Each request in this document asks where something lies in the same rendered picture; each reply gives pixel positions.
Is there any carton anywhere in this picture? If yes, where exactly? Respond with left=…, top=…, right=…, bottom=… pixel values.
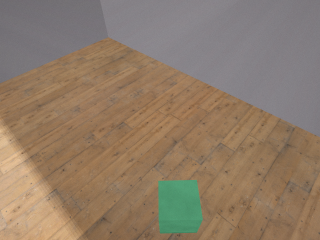
left=158, top=180, right=203, bottom=234

